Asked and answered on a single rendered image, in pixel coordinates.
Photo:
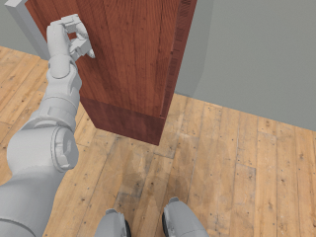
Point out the robot left forearm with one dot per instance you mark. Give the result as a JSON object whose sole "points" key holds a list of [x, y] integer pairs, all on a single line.
{"points": [[60, 102]]}

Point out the right robot shin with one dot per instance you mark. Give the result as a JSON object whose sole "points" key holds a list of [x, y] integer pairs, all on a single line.
{"points": [[172, 233]]}

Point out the handle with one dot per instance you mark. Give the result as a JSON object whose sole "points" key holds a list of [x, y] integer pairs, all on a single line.
{"points": [[23, 18]]}

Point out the left robot thigh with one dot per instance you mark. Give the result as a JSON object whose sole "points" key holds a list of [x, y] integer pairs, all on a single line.
{"points": [[111, 225]]}

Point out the robot left upper arm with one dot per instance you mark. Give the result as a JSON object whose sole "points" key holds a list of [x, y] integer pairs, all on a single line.
{"points": [[39, 159]]}

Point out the cupboard door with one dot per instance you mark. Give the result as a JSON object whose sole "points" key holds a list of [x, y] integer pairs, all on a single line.
{"points": [[131, 40]]}

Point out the left robot hand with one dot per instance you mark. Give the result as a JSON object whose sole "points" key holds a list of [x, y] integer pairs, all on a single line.
{"points": [[58, 42]]}

